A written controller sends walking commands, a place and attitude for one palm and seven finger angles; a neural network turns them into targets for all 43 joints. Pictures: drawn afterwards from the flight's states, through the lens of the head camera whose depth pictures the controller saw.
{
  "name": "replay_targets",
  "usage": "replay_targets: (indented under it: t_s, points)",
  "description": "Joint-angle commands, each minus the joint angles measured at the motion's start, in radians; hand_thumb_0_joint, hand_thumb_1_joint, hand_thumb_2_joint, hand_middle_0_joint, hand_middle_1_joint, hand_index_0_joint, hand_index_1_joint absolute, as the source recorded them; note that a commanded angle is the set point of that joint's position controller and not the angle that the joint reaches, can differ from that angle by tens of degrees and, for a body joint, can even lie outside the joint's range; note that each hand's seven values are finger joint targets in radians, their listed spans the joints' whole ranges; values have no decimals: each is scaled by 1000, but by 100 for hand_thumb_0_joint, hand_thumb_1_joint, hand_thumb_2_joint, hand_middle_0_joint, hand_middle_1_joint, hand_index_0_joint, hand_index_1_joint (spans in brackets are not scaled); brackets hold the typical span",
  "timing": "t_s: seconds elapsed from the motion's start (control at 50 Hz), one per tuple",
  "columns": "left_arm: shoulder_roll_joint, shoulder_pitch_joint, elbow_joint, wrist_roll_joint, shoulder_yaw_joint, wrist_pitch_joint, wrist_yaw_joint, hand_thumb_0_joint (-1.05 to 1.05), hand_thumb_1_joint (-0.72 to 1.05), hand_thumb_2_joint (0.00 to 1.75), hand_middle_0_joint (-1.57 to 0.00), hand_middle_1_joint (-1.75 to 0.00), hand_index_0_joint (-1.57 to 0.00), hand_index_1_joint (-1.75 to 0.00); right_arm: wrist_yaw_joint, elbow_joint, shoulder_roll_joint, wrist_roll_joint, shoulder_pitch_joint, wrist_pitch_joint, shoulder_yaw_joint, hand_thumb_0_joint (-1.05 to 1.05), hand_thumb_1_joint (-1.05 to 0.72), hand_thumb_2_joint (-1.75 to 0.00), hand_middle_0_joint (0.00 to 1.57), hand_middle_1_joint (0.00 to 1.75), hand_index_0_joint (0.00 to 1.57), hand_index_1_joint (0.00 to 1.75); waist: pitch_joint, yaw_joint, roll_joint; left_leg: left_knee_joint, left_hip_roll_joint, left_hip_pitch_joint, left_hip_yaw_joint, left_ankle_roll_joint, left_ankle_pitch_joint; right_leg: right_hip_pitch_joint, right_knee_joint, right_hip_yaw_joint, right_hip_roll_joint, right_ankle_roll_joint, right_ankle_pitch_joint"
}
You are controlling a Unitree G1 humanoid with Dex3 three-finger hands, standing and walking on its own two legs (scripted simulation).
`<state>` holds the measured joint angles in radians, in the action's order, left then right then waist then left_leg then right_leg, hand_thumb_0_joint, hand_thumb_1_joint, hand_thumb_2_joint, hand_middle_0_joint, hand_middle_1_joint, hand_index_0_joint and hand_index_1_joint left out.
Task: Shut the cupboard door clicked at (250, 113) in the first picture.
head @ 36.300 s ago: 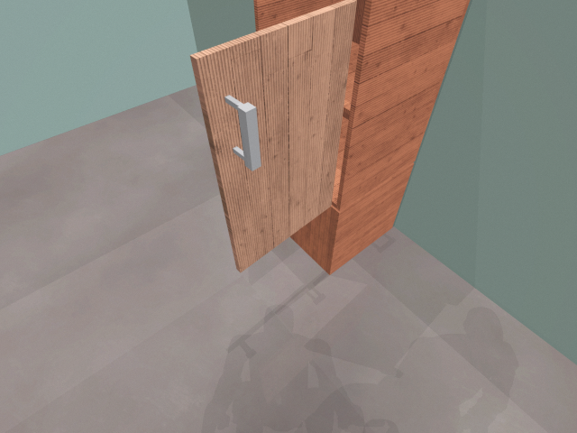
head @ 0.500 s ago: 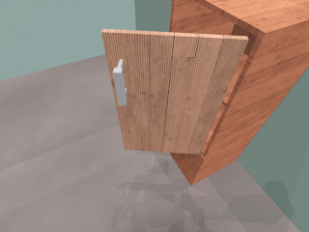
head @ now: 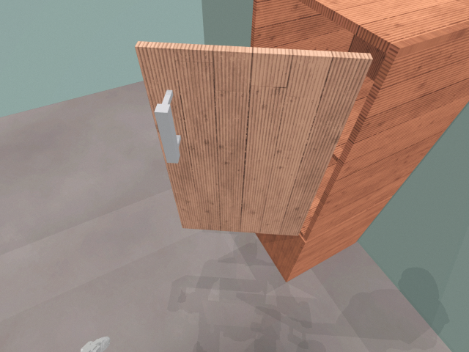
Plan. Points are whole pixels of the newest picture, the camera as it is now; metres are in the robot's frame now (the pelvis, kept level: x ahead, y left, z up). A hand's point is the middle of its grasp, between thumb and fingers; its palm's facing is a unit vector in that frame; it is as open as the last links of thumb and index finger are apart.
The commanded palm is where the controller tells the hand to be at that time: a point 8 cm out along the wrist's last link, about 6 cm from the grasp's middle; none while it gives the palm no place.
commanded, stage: raise the hand and make a fist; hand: left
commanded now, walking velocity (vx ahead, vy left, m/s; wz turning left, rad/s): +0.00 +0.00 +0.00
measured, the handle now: (171, 127) +0.47 +0.15 +0.11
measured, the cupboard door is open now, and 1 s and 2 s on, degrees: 58 58 58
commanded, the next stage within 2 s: bring the fist close to the handle in 1.86 s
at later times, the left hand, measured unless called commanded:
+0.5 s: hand out of the picture +0.12 +0.21 +0.01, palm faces +0.09 -1.00 -0.02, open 5.5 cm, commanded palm +0.11 +0.26 +0.00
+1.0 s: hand (85, 316) +0.16 +0.22 +0.04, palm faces -0.04 -1.00 -0.03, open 3.4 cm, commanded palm +0.14 +0.28 +0.06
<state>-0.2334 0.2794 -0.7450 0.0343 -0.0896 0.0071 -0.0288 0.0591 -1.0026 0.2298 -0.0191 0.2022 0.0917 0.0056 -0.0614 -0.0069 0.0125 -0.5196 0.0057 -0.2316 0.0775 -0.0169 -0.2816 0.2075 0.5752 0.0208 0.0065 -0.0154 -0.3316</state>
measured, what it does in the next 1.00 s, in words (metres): shifts its weight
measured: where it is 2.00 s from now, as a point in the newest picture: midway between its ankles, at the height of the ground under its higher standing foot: outside the picture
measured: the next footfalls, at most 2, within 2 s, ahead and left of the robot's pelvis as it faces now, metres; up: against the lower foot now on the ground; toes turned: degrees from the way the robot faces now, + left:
none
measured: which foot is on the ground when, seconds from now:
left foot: down 0.00-1.00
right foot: down 0.00-1.00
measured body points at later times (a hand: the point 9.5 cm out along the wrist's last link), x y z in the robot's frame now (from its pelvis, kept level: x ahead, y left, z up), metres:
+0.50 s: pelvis -0.06 -0.02 -0.07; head -0.04 -0.02 +0.37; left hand +0.11 +0.27 +0.01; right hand +0.16 -0.26 -0.13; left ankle -0.01 +0.12 -0.73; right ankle -0.04 -0.10 -0.73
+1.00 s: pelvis -0.05 +0.04 -0.04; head -0.03 +0.05 +0.41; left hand +0.16 +0.27 +0.05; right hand +0.12 -0.19 -0.10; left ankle -0.01 +0.12 -0.73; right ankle -0.04 -0.10 -0.73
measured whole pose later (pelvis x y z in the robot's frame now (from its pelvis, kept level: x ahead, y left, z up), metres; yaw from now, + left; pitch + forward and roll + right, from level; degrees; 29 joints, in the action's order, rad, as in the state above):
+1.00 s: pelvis -0.05 +0.04 -0.04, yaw +1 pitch +5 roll -3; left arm -0.26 0.40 0.18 0.28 -0.13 -0.19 0.25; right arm 0.07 -0.57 0.24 -0.04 0.29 0.33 0.05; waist 0.08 0.02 -0.04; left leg -0.92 -0.04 -0.62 -0.03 -0.05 -0.39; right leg 0.53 0.86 0.02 0.00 0.02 -0.42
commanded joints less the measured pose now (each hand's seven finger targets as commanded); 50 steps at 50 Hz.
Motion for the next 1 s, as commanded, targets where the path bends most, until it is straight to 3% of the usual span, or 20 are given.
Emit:
replay_targets:
  t_s: [0.0,0.02,0.04,0.08,0.1,0.14,0.16,0.18,0.24,0.28,0.36,0.44,0.48,0.54,0.58,0.62,0.7,0.76,0.82,0.98]
  points:
    - [79,163,699,115,48,-122,-56,0,90,90,-25,-36,-25,-36,22,249,84,-35,10,229,-34,0,-90,-90,20,30,20,30,311,-34,-337,48,70,262,-169,16,737,273,265,60,-11,8,-5]
    - [-43,-48,878,136,-32,-164,-32,0,90,90,-27,-38,-27,-38,-8,323,138,-24,4,239,-78,0,-90,-90,20,30,20,30,257,-12,-200,-8,63,127,-145,26,581,230,138,47,-20,-2,81]
    - [-49,80,832,152,-59,-190,4,0,90,90,-29,-40,-29,-40,-9,365,143,-18,-18,256,-95,0,-90,-90,20,30,20,30,226,10,-145,-90,30,-5,-112,26,395,207,59,47,-23,-8,163]
    - [-84,228,564,176,-160,-268,76,0,90,90,-33,-44,-33,-44,-11,377,131,-16,-21,251,-92,0,-90,-90,20,30,20,30,-3,1,140,-152,-25,-262,-107,28,92,288,-27,-9,-46,-9,48]
    - [-22,289,473,204,-136,-334,136,0,90,90,-35,-46,-35,-46,-17,393,127,-15,-35,245,-85,0,-90,-90,20,30,20,30,-89,-8,317,-200,-23,-361,-111,27,48,363,-7,-40,-59,16,72]
    - [-33,400,424,242,-210,-468,282,0,90,90,-38,-50,-38,-50,-30,423,141,-14,-43,232,-92,0,-90,-90,20,30,20,30,67,31,414,-306,-37,-444,-93,27,152,303,182,-30,-58,50,576]
    - [-44,393,424,258,-214,-529,355,0,90,90,-40,-52,-40,-52,-34,437,142,-13,-44,237,-99,0,-90,-90,20,30,20,30,155,46,435,-350,-49,-486,-79,32,144,281,244,-56,-68,69,662]
    - [-89,362,420,278,-244,-574,429,0,90,90,-42,-54,-42,-54,-43,458,143,-18,-45,241,-95,0,-90,-90,20,30,20,30,200,57,335,-380,-57,-501,-76,33,140,278,287,-86,-83,65,684]
    - [-295,187,604,353,-423,-641,578,0,90,90,-47,-60,-47,-60,-37,535,150,-16,-52,258,-89,0,-90,-90,20,30,20,30,435,86,-37,-444,-72,-520,-53,23,63,245,282,-202,-93,55,365]
    - [-350,63,768,399,-460,-649,579,0,90,90,-51,-64,-51,-64,-20,566,137,-10,-43,256,-80,0,-90,-90,20,30,20,30,451,79,-133,-477,-56,-512,-71,11,37,273,253,-238,-83,57,166]
    - [-206,-116,934,432,-323,-669,517,0,90,90,-58,-72,-58,-72,21,552,122,-21,-27,285,-74,0,-90,-90,20,30,20,30,406,-9,-51,-516,-27,-484,-89,-12,-46,374,176,-259,-71,78,-28]
    - [-143,-189,847,378,-131,-554,526,0,90,90,-66,-80,-66,-80,62,538,161,-34,-8,294,-60,0,-90,-90,20,30,20,30,194,-64,-21,-473,-9,-512,-118,-29,-172,523,124,-193,-23,36,-340]
    - [-166,-154,775,350,-120,-448,534,0,90,90,-69,-84,-69,-84,78,554,171,-44,-2,290,-56,0,-90,-90,20,30,20,30,164,-43,12,-436,-11,-515,-125,-35,-191,507,94,-195,-20,33,-418]
    - [-246,-81,828,320,-198,-319,498,0,90,90,-75,-90,-75,-90,77,603,159,-47,-9,281,-49,0,-90,-90,20,30,20,30,254,13,-3,-362,-16,-460,-128,-33,-178,411,87,-163,-33,23,-407]
    - [-288,-15,890,326,-293,-273,426,0,90,90,-79,-94,-79,-94,66,629,133,-43,-37,271,-42,0,-90,-90,20,30,20,30,280,72,-48,-313,-19,-424,-137,-23,-157,355,113,-116,-18,5,-361]
    - [-244,42,990,344,-324,-276,344,0,90,90,-82,-98,-82,-98,50,645,100,-37,-47,265,-35,0,-90,-90,20,30,20,30,302,95,-42,-275,-20,-390,-135,-12,-122,327,134,-65,-5,-1,-291]
    - [-154,103,1063,323,-259,-306,243,0,90,90,-90,-106,-90,-106,21,640,100,-24,-30,269,-29,0,-90,-90,20,30,20,30,260,80,-57,-217,-13,-346,-149,-3,-84,349,188,27,26,-10,-130]
    - [-109,88,1070,276,-142,-314,250,0,90,90,-95,-112,-95,-112,9,624,124,-20,2,281,-27,0,-90,-90,20,30,20,30,240,29,-106,-202,-4,-308,-163,-6,-89,390,206,51,29,-6,-64]
    - [-103,42,1102,260,-77,-293,287,0,90,90,-101,-118,-101,-118,13,620,146,-26,25,292,-27,0,-90,-90,20,30,20,30,246,5,-71,-183,5,-283,-193,-8,-115,382,198,54,30,-4,-57]
    - [-205,-29,1219,259,-202,-267,236,0,90,90,-115,-134,-115,-134,25,595,136,-25,7,298,-8,0,-90,-90,20,30,20,30,294,49,-135,-119,8,-168,-229,15,-44,297,178,67,33,-16,20]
